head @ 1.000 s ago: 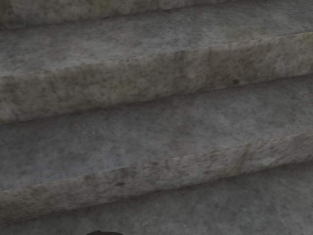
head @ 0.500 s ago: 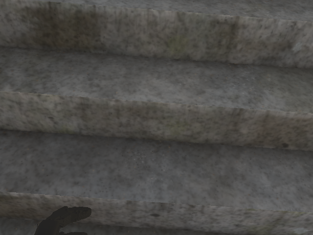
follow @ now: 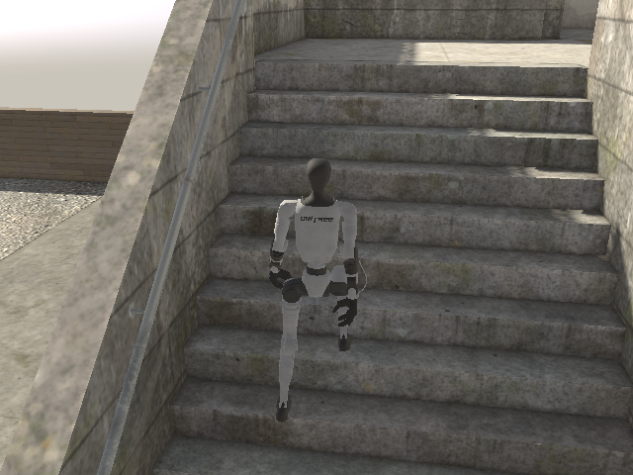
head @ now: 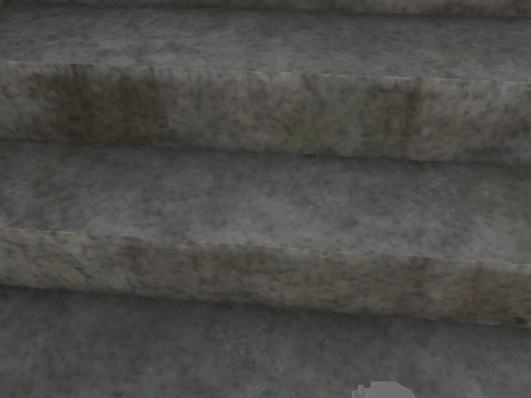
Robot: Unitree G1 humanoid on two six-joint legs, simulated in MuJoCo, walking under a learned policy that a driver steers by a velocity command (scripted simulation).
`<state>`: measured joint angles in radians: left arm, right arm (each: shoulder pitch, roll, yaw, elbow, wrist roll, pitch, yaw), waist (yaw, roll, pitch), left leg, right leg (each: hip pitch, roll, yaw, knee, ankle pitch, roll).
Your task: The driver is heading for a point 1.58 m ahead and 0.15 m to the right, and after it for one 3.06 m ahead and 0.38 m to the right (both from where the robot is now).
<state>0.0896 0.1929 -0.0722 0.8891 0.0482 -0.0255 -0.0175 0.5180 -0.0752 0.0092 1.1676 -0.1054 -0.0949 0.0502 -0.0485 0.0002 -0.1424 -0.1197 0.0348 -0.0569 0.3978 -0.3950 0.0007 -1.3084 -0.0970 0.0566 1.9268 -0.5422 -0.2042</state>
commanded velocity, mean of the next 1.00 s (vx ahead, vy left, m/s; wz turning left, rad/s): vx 0.40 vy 0.00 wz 0.02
